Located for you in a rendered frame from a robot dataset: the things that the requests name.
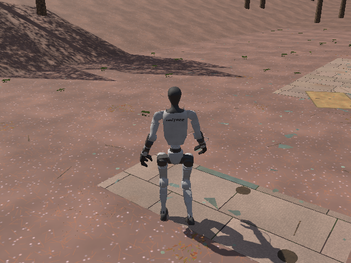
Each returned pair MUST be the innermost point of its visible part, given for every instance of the robot left shin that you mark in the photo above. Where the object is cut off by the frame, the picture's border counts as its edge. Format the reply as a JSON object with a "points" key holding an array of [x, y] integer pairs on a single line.
{"points": [[163, 197]]}

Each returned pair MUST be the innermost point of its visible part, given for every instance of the left robot hand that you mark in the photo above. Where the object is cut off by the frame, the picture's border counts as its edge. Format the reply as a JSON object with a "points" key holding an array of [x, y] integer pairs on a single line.
{"points": [[143, 158]]}

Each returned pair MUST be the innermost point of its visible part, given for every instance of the robot right upper arm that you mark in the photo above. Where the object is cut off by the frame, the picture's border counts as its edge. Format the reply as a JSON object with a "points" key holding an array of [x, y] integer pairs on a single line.
{"points": [[195, 124]]}

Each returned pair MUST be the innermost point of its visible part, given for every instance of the robot left upper arm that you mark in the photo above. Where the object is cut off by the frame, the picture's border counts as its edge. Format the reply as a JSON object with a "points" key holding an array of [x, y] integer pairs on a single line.
{"points": [[154, 125]]}

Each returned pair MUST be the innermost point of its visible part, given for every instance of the robot right forearm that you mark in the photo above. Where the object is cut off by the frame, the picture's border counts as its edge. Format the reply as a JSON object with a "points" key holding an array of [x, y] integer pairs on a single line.
{"points": [[201, 141]]}

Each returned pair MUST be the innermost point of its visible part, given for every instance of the robot left thigh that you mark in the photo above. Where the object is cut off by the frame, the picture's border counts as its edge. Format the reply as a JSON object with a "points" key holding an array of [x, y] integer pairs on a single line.
{"points": [[162, 163]]}

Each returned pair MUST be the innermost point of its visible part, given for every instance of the right robot hand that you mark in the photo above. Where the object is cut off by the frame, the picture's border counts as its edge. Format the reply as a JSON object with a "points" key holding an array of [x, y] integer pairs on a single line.
{"points": [[203, 149]]}

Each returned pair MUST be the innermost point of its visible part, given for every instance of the robot left forearm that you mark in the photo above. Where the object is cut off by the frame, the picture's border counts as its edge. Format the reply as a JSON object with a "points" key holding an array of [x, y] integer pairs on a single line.
{"points": [[147, 146]]}

